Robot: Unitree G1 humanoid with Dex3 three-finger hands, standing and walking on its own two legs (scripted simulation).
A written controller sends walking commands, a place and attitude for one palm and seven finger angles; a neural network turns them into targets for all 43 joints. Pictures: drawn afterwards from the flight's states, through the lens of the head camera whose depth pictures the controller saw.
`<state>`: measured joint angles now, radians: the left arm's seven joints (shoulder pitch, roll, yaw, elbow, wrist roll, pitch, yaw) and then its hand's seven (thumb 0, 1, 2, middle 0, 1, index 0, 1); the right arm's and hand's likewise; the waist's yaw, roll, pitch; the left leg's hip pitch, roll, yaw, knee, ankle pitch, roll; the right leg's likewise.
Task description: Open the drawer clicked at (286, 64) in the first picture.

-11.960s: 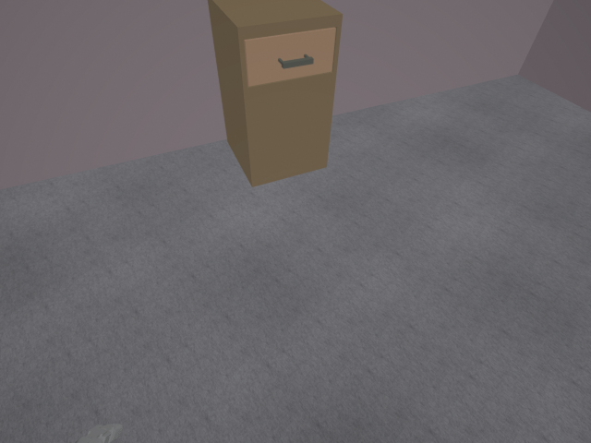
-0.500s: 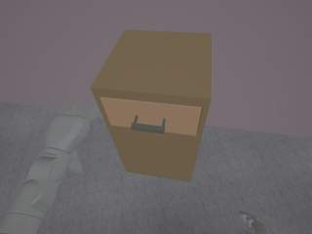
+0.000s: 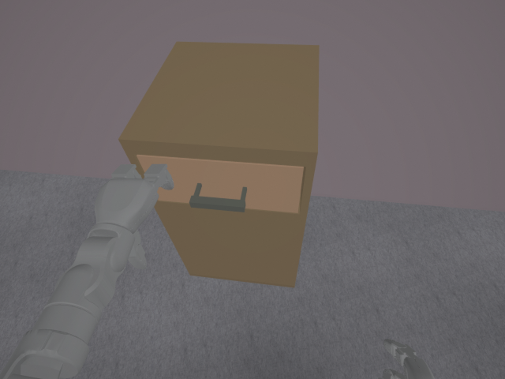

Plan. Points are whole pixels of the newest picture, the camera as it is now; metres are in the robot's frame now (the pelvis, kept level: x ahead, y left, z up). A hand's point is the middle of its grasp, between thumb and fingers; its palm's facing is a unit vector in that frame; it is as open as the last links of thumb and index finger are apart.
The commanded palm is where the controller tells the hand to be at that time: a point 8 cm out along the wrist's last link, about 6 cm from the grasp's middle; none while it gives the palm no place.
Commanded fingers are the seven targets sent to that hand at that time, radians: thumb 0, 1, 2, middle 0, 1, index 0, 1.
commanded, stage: move the hooked fingers above the handle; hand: left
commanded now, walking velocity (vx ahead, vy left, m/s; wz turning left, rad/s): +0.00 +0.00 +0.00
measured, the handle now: (219, 196) +0.52 +0.14 -0.13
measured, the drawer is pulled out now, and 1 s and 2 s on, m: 0.00 0.00 0.00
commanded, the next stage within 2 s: lower the fingers behind the handle in 1.78 s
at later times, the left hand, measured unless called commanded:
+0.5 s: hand (180, 212) +0.40 +0.18 -0.01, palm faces -0.04 -0.06 -1.00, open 13.8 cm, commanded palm +0.38 +0.19 +0.04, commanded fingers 0.00 -0.50 0.30 -0.30 -1.20 -0.30 -1.20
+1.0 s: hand (212, 206) +0.45 +0.13 -0.06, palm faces -0.02 -0.05 -1.00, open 13.8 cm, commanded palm +0.43 +0.15 -0.01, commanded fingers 0.00 -0.50 0.30 -0.30 -1.20 -0.30 -1.20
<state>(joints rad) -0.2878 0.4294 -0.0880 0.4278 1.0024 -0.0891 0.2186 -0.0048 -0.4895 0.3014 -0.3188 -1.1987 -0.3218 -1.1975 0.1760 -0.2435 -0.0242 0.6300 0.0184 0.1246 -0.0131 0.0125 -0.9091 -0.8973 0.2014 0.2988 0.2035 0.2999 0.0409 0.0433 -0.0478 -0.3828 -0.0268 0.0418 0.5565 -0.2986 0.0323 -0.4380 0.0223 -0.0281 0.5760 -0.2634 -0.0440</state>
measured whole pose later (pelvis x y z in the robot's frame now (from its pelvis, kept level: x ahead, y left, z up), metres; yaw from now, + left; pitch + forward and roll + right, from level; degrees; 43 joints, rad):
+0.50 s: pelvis +0.01 +0.00 -0.01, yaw +0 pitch +13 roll +0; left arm -0.44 0.32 -0.15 0.72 1.08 -0.03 0.38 -0.01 -0.49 0.30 -0.32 -1.20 -0.32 -1.20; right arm 0.24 -0.24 -0.06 0.66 0.00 0.14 0.01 0.01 -0.91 -0.90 0.20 0.30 0.20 0.30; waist -0.02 0.05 -0.11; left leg -0.54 -0.02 0.05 0.67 -0.36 0.04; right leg -0.60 0.02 -0.02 0.69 -0.32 -0.04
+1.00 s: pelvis -0.01 +0.01 -0.04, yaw +0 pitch +20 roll +0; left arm -0.73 0.25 -0.16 1.04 1.13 0.00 0.50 -0.01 -0.49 0.30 -0.32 -1.20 -0.32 -1.20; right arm 0.30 -0.23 -0.06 0.70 -0.04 0.11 0.02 0.01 -0.91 -0.90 0.20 0.30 0.20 0.30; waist -0.10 0.04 -0.17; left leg -0.81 -0.02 0.05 0.88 -0.42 0.05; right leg -0.85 0.02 -0.03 0.87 -0.37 -0.04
